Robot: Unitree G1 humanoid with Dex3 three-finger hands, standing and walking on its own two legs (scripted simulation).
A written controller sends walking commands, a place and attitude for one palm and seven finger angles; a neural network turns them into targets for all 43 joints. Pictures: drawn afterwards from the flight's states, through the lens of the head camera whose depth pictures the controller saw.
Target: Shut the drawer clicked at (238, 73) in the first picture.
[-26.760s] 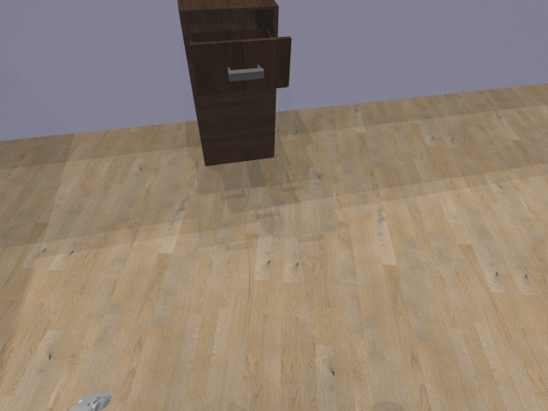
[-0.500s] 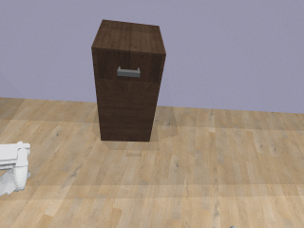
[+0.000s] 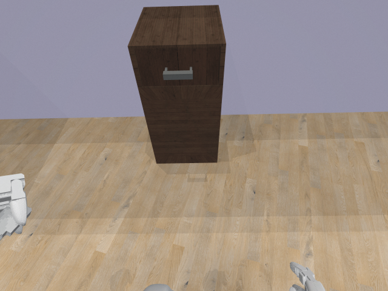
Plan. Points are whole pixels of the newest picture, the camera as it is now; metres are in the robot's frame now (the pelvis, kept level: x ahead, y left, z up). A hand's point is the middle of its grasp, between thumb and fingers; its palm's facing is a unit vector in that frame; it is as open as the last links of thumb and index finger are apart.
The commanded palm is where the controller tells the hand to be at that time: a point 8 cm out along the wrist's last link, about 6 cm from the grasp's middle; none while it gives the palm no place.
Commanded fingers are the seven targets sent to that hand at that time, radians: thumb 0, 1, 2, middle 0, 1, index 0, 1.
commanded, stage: stop stepping back and stand still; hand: left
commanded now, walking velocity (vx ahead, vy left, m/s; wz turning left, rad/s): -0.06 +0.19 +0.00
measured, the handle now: (178, 72) +0.95 +0.14 -0.07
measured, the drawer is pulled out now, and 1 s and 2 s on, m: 0.00 0.00 0.00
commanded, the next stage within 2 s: let the arm hang, fingers relaxed in 0.48 s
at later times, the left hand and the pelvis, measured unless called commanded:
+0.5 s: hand (42, 196) +0.22 +0.25 +0.16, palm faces +0.31 -0.80 -0.50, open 3.2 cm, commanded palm +0.16 +0.29 +0.19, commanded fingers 0.00 0.90 0.90 -1.40 -1.60 -1.40 -1.60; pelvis +0.03 +0.01 +0.01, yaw -1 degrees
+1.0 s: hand out of the picture +0.02 +0.23 -0.17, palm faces +0.01 -0.98 -0.22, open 3.8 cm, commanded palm none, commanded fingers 0.00 0.90 0.90 -0.52 -0.65 -0.52 -0.65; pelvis +0.00 +0.03 +0.01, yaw +2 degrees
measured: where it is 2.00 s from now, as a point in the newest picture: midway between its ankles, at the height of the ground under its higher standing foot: outside the picture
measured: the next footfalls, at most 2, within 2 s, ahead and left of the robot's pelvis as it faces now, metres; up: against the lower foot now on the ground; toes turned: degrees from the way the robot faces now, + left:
left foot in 0.16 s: +0.09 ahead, +0.13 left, +0.00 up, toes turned +4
